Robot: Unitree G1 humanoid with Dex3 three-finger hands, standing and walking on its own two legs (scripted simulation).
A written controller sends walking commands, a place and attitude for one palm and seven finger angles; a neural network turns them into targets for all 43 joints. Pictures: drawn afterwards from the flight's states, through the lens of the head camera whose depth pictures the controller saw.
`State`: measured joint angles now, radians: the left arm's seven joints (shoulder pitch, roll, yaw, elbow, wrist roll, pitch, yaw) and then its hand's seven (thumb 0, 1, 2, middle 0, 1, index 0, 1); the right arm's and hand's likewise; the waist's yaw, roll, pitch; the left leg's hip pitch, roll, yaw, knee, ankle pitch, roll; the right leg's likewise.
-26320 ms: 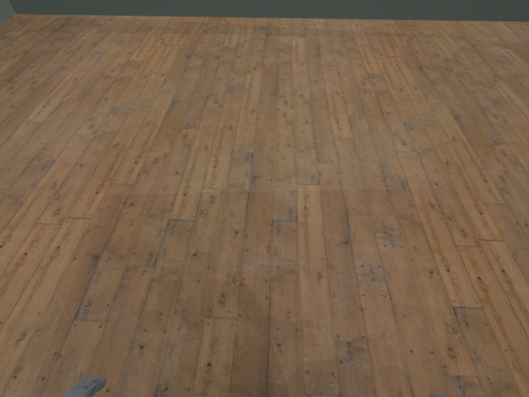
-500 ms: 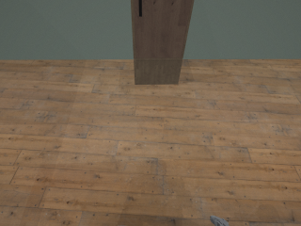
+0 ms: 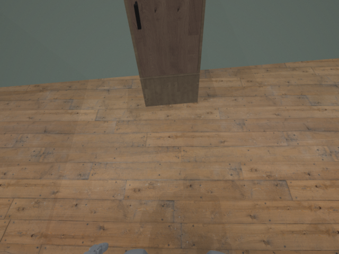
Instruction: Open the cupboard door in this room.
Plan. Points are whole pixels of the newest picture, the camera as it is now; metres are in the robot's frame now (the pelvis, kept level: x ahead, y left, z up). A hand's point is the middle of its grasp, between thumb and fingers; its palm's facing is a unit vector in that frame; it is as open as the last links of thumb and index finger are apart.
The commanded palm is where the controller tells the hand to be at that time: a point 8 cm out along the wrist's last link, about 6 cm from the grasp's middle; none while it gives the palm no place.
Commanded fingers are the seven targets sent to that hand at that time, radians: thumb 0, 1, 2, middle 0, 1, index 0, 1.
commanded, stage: stand and wait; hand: left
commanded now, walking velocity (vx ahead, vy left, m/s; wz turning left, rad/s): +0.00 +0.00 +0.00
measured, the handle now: (137, 15) +1.22 +0.21 -0.01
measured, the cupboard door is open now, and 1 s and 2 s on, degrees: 0 0 0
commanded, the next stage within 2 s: look at it before walking up in 1.14 s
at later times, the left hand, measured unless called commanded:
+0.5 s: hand out of the picture +0.00 +0.18 -0.17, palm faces +0.06 -0.99 -0.13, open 7.4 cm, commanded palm none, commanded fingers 0.00 0.90 0.90 -0.20 -0.30 -0.20 -0.30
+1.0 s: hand out of the picture +0.09 +0.19 -0.17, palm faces +0.01 -0.98 -0.19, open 7.3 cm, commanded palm none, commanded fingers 0.00 0.90 0.90 -0.20 -0.30 -0.20 -0.30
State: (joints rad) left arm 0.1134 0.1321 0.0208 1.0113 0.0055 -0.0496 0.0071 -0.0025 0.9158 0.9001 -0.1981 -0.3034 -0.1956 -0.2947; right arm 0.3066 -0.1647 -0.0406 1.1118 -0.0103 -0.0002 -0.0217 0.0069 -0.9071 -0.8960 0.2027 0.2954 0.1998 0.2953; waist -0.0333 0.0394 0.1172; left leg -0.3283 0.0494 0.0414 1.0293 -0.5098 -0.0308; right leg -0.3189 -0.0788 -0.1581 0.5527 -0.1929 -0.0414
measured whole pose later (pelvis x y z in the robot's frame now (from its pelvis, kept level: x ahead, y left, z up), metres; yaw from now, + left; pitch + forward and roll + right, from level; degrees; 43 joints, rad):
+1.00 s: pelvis +0.08 +0.02 +0.01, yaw -2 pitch -1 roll +0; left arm 0.27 0.15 0.01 1.14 0.00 -0.01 0.04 0.01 0.93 0.90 -0.20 -0.30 -0.19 -0.29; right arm 0.30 -0.09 0.00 1.17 -0.01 -0.02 -0.04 0.01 -0.91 -0.90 0.20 0.30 0.20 0.30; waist 0.00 0.00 0.04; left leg -0.08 0.05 0.13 0.39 -0.29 -0.01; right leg -0.16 -0.06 -0.13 0.42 -0.24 0.01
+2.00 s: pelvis +0.08 +0.02 +0.01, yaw -5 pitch -2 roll +1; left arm 0.29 0.17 0.03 1.13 0.02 0.02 0.01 0.00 0.91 0.90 -0.20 -0.30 -0.19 -0.29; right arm 0.29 -0.15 -0.03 1.13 -0.02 -0.02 -0.03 0.00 -0.90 -0.90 0.20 0.30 0.20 0.30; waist 0.02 -0.01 0.02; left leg -0.07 0.05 0.17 0.43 -0.33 -0.01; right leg -0.21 -0.06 -0.09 0.56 -0.34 0.00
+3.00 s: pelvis +0.44 -0.05 +0.01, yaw -3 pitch +0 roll -1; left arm 0.15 0.19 0.06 0.99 0.02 -0.01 0.03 0.00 0.91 0.90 -0.20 -0.30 -0.19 -0.29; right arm 0.21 -0.17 -0.05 1.05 -0.01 -0.05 -0.03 -0.02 -0.94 -0.90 0.21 0.30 0.20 0.30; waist 0.01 -0.04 0.09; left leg -0.24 -0.07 0.08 0.44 -0.20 0.12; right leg -0.55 -0.11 0.00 1.14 -0.32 0.08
